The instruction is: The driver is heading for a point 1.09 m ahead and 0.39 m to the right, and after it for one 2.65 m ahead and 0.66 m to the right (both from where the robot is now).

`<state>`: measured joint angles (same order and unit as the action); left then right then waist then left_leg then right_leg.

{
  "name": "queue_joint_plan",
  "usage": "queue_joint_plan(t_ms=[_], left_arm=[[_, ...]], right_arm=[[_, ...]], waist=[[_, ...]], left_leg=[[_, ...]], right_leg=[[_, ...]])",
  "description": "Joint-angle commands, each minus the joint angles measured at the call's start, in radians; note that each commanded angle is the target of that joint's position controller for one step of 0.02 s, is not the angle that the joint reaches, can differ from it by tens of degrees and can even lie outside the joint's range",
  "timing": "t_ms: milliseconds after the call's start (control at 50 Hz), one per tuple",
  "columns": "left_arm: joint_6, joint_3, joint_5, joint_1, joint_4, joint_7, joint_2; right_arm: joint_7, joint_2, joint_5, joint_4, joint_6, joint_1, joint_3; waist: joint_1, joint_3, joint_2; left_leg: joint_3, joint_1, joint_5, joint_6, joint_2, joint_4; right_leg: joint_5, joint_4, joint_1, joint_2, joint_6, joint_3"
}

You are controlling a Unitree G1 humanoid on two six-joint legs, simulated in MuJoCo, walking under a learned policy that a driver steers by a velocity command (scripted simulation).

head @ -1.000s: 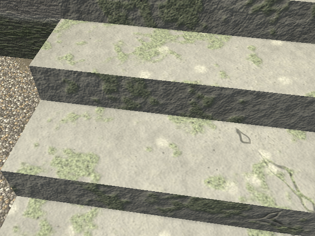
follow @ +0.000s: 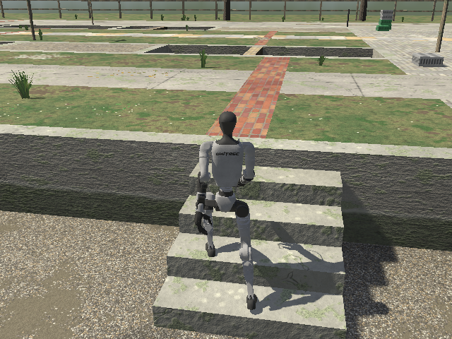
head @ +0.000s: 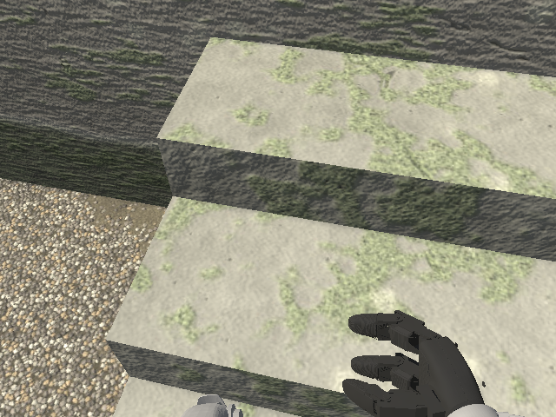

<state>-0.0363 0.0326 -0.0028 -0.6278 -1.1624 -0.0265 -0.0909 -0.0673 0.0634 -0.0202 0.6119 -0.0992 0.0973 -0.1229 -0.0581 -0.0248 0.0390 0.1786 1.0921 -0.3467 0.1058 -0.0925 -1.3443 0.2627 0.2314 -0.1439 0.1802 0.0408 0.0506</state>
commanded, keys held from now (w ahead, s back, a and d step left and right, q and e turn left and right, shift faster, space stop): w+e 0.64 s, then e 0.36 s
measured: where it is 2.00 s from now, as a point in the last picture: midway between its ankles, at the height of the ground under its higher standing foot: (448, 164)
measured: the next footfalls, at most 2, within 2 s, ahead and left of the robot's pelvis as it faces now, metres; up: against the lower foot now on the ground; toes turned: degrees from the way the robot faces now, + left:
right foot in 0.62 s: +0.53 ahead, -0.09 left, +0.36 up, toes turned -21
left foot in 1.22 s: +0.89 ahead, -0.06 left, +0.53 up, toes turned -35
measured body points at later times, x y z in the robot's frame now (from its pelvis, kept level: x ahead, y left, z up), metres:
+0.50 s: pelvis +0.27 +0.04 +0.17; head +0.27 +0.06 +0.62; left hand +0.50 +0.13 +0.06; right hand +0.17 -0.12 +0.02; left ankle +0.18 +0.12 -0.57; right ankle +0.40 -0.10 -0.27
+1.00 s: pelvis +0.53 -0.03 +0.34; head +0.53 -0.07 +0.79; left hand +0.67 +0.15 +0.21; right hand +0.67 -0.28 +0.27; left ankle +0.65 +0.07 -0.08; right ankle +0.49 -0.08 -0.39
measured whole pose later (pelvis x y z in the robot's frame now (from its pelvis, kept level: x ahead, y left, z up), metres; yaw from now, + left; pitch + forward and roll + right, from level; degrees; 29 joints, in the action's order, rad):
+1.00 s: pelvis +0.53 -0.03 +0.34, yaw -30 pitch +4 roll +2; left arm 0.01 0.02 0.03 -0.37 -0.85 0.00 -0.13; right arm 0.00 0.10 0.01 0.60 -0.09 -0.04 -0.08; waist -0.03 -0.05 -0.05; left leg -0.03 1.25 -0.20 0.00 -0.04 -2.11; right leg 0.33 0.62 0.34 -0.13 -0.10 -0.12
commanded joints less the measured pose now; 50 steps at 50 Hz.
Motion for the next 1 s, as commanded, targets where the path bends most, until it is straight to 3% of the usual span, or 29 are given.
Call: queue_joint_plan(t_ms=[20, 40, 60, 80, 100, 120, 160, 200, 260, 300, 400, 440, 500, 520, 560, 580, 620, 640, 660, 680, 700, 720, 740, 760, 800, 880, 900, 940, 1000], left_arm=[[-0.055, -0.024, 0.014, -0.07, 0.092, 0.021, -0.133], [-0.08, -0.037, 0.023, -0.065, 0.032, 0.055, -0.113], [-0.081, -0.055, -0.015, 0.06, 0.102, 0.078, -0.063], [-0.065, -0.036, -0.023, 0.241, 0.211, 0.086, -0.002], [-0.052, -0.04, -0.02, 0.361, 0.282, 0.074, -0.029], [-0.044, -0.041, -0.022, 0.396, 0.33, 0.069, -0.063], [-0.022, -0.022, -0.031, 0.324, 0.338, 0.068, -0.028], [0.003, 0.001, -0.041, 0.31, 0.329, 0.057, 0.019], [0.023, -0.003, -0.028, 0.379, 0.339, 0.063, -0.023], [0.034, 0.009, -0.021, 0.413, 0.347, 0.051, 0.006], [0.025, 0.017, -0.018, 0.625, 0.439, 0.045, -0.031], [0.015, 0.045, -0.034, 0.83, 0.546, 0.053, -0.009], [0.008, 0.071, -0.044, 0.869, 0.601, 0.089, 0.006], [0.006, 0.075, -0.033, 0.916, 0.619, 0.101, 0.006], [-0.013, 0.067, -0.018, 0.918, 0.627, 0.124, 0.004], [-0.015, 0.035, -0.005, 0.856, 0.626, 0.121, -0.055], [0.003, -0.041, 0.004, 0.473, 0.519, 0.109, -0.218], [0.026, -0.086, 0.021, 0.327, 0.48, 0.103, -0.332], [0.046, -0.109, 0.017, 0.33, 0.456, 0.077, -0.405], [0.038, -0.089, 0.072, 0.338, 0.453, 0.051, -0.354], [0.025, -0.056, 0.071, 0.329, 0.413, 0.053, -0.243], [0.013, -0.033, 0.041, 0.358, 0.378, 0.066, -0.136], [-0.006, -0.021, 0.025, 0.403, 0.353, 0.077, -0.093], [-0.018, -0.009, 0.03, 0.431, 0.331, 0.086, -0.057], [-0.016, -0.02, 0.029, 0.451, 0.329, 0.087, -0.098], [-0.006, -0.028, 0.023, 0.433, 0.365, 0.059, -0.133], [0.005, -0.031, 0.041, 0.363, 0.359, 0.046, -0.151], [0.03, -0.038, 0.054, 0.284, 0.363, 0.022, -0.179], [0.052, -0.042, 0.021, 0.225, 0.376, 0.003, -0.153]], right_arm=[[0.025, 0.432, 0.046, 0.117, 0.014, -0.565, 0.191], [0.05, 0.418, 0.063, 0.149, 0.037, -0.602, 0.185], [0.043, 0.342, 0.057, 0.188, 0.046, -0.526, 0.162], [0.029, 0.221, 0.027, 0.225, 0.05, -0.427, 0.131], [0.015, 0.132, 0.032, 0.263, 0.042, -0.359, 0.118], [0.006, 0.055, 0.059, 0.302, 0.024, -0.308, 0.099], [0.002, 0.014, 0.062, 0.35, 0.002, -0.3, 0.093], [0.01, 0.044, 0.06, 0.372, 0.007, -0.326, 0.101], [0.019, 0.051, 0.081, 0.375, 0.016, -0.335, 0.08], [0.034, 0.084, 0.088, 0.408, 0.022, -0.418, 0.073], [0.067, 0.114, 0.091, 0.421, 0.033, -0.541, 0.063], [0.099, 0.134, 0.078, 0.431, 0.048, -0.614, 0.066], [0.152, 0.239, 0.049, 0.439, 0.052, -0.671, 0.1], [0.162, 0.23, 0.035, 0.433, 0.067, -0.664, 0.106], [0.155, 0.282, 0.005, 0.409, 0.057, -0.581, 0.116], [0.159, 0.328, 0.023, 0.414, 0.051, -0.612, 0.126], [0.142, 0.412, 0.023, 0.355, 0.063, -0.532, 0.145], [0.123, 0.343, 0.039, 0.28, 0.04, -0.504, 0.135], [0.067, 0.209, 0.047, 0.253, -0.004, -0.449, 0.111], [0.023, 0.227, 0.033, 0.21, -0.029, -0.376, 0.135], [0.008, 0.186, 0.02, 0.144, -0.025, -0.3, 0.133], [0.018, 0.16, 0.025, 0.081, -0.026, -0.205, 0.131], [0.034, 0.136, 0.041, 0.059, -0.023, -0.211, 0.121], [0.033, 0.115, 0.053, 0.043, -0.025, -0.265, 0.103], [0.037, 0.074, 0.062, 0.036, -0.024, -0.351, 0.072], [0.067, 0.132, 0.077, -0.011, -0.011, -0.236, 0.07], [0.075, 0.089, 0.079, -0.016, -0.002, -0.211, 0.062], [0.077, 0.061, 0.042, -0.024, 0.006, -0.219, 0.056], [0.055, 0.04, 0.019, -0.094, -0.001, -0.101, 0.044]], waist=[[0.261, -0.54, -0.295], [0.249, -0.625, -0.301], [0.192, -0.451, -0.201], [0.13, -0.26, -0.154], [0.102, -0.105, -0.087], [0.047, -0.054, -0.081], [-0.03, -0.001, -0.099], [-0.044, 0.028, -0.12], [-0.044, 0.063, -0.083], [-0.02, 0.075, -0.078], [0.077, 0.122, -0.082], [0.126, 0.161, -0.072], [0.115, 0.094, -0.163], [0.121, 0.092, -0.101], [0.056, -0.005, -0.069], [0.014, -0.063, -0.189], [-0.163, -0.256, -0.427], [-0.181, -0.325, -0.253], [-0.098, -0.379, 0.1], [-0.071, -0.414, 0.071], [-0.023, -0.255, 0.028], [0.025, -0.064, -0.074], [0.091, 0.011, -0.154], [0.139, 0.007, -0.127], [0.197, 0.007, -0.062], [0.167, -0.03, -0.045], [0.13, -0.09, 0.023], [0.088, -0.119, 0.081], [0.039, -0.039, 0.037]], left_leg=[[-0.905, -1.331, -0.007, 0.254, -0.246, 0.737], [-1.247, -1.27, -0.011, 0.235, -0.347, 1.04], [-1.102, -1.059, -0.145, 0.141, -0.352, 1.045], [-0.897, -0.871, -0.288, 0.065, -0.301, 0.992], [-0.662, -0.704, -0.294, 0.035, -0.275, 0.915], [-0.518, -0.617, -0.204, 0.006, -0.239, 0.902], [-0.326, -0.603, -0.029, -0.049, -0.196, 0.944], [-0.156, -0.662, 0.045, -0.066, -0.171, 0.978], [-0.051, -0.621, 0.099, -0.081, -0.154, 1.032], [-0.061, -0.715, 0.111, -0.063, -0.185, 1.047], [-0.033, -0.931, 0.145, -0.055, -0.21, 1.066], [-0.021, -0.94, 0.221, -0.089, -0.211, 1.148], [0.011, -1.13, 0.432, -0.064, -0.269, 1.272], [0.054, -1.15, 0.517, -0.058, -0.234, 1.267], [0.159, -1.051, 1.32, -0.046, -0.221, 1.189], [0.147, -1.058, 1.936, -0.041, -0.245, 1.069], [0.091, -1.184, 2.291, -0.002, -0.241, 0.67], [0.059, -0.808, 1.941, -0.025, -0.122, 0.331], [-0.064, -0.569, 0.286, -0.085, 0.144, -0.056], [-0.342, -0.483, 0.209, -0.058, 0.169, -0.382], [-0.355, -0.374, 0.233, -0.035, 0.147, -0.519], [-0.322, -0.268, 0.233, -0.006, 0.126, -0.587], [-0.308, -0.241, 0.243, 0.025, 0.093, -0.614], [-0.312, -0.233, 0.219, 0.04, 0.087, -0.685], [-0.297, -0.127, 0.202, 0.026, 0.072, -0.691], [-0.148, -0.106, 0.329, -0.043, 0.049, -0.384], [-0.107, -0.03, 0.316, -0.069, 0.076, -0.582], [-0.163, 0.186, 0.213, -0.107, 0.072, -0.818], [-0.218, 0.437, 0.058, -0.136, 0.061, -0.922]], right_leg=[[-0.718, 0.811, 0.628, -0.145, -0.083, -0.13], [-0.168, 1.299, 0.605, -0.258, -0.063, -0.252], [-0.14, 1.551, 0.707, -0.237, -0.081, -0.332], [-0.159, 1.618, 0.838, -0.186, -0.119, -0.249], [-0.181, 1.647, 0.924, -0.152, -0.17, -0.217], [-0.193, 1.703, 0.95, -0.129, -0.22, -0.218], [-0.215, 1.743, 1.006, -0.134, -0.28, -0.257], [-0.216, 1.693, 1.148, -0.149, -0.268, -0.226], [-0.328, 1.763, 1.276, -0.171, -0.205, -0.178], [-0.286, 1.988, 1.437, -0.188, -0.174, -0.151], [-0.264, 1.94, 1.656, -0.175, -0.141, -0.09], [-0.214, 1.758, 1.697, -0.139, -0.124, -0.003], [-0.037, 1.542, 1.65, -0.043, -0.131, 0.075], [0.025, 1.429, 1.563, -0.058, -0.135, 0.114], [0.102, 1.142, 1.092, -0.157, -0.206, 0.274], [0.144, 1.109, 0.912, -0.258, -0.227, 0.34], [0.204, 0.878, 0.601, -0.322, -0.307, 0.138], [0.358, 0.698, 0.284, -0.185, -0.405, -0.307], [0.487, 0.189, 0.15, 0.013, -0.498, -0.889], [0.478, 0.03, 0.162, 0.054, -0.428, -1.057], [0.381, 0.05, 0.311, 0.034, -0.35, -0.942], [0.315, 0.15, 0.498, -0.011, -0.313, -0.768], [0.174, 0.225, 0.615, -0.052, -0.265, -0.586], [0.057, 0.238, 0.652, -0.106, -0.247, -0.499], [-0.218, 0.245, 0.618, -0.137, -0.228, -0.34], [-0.454, 0.241, 0.651, -0.198, -0.162, -0.235], [-0.577, 0.278, 0.565, -0.173, -0.167, -0.288], [-0.531, 0.278, 0.372, -0.109, -0.199, -0.413], [-0.336, 0.233, 0.171, -0.046, -0.228, -0.542]])
Over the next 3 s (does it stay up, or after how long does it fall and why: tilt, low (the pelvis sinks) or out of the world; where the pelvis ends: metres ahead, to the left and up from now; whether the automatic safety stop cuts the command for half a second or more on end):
stays up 1.31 -0.61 0.68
